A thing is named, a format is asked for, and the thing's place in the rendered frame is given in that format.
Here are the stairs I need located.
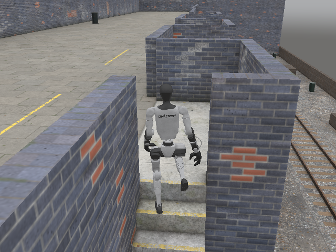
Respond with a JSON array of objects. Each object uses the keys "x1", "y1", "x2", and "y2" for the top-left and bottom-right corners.
[{"x1": 132, "y1": 182, "x2": 206, "y2": 252}]

